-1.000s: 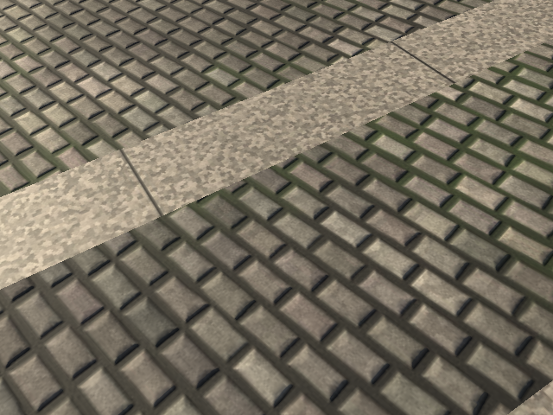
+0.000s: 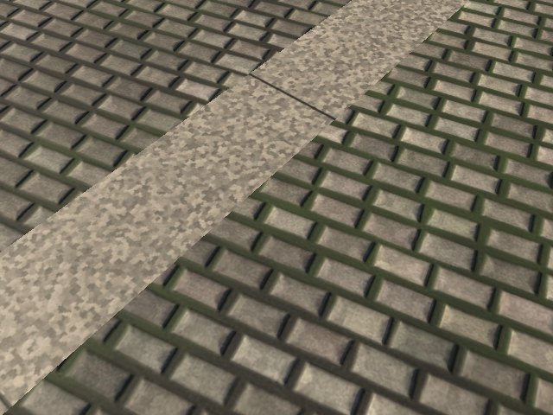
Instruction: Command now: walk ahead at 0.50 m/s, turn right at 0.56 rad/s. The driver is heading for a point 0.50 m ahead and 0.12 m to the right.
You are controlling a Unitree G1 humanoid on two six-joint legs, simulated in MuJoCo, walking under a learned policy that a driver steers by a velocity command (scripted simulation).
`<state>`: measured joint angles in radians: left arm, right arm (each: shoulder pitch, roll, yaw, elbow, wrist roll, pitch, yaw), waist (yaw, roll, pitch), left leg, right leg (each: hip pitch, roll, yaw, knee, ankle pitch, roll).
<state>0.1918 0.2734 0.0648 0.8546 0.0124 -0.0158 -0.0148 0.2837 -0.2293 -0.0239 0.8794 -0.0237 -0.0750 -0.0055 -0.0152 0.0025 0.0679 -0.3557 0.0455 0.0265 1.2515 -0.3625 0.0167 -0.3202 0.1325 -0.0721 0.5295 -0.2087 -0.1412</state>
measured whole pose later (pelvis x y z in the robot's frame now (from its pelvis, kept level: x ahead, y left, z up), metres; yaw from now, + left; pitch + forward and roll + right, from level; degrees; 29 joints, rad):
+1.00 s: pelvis +0.44 -0.04 +0.01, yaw -25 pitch +0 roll +1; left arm 0.13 0.19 0.00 0.81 0.01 -0.02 0.01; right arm 0.28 -0.23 -0.02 0.89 -0.01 0.01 -0.01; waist -0.04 0.02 0.07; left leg -0.32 0.02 0.02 0.92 -0.52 0.00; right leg -0.34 0.05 -0.02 0.46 -0.12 -0.07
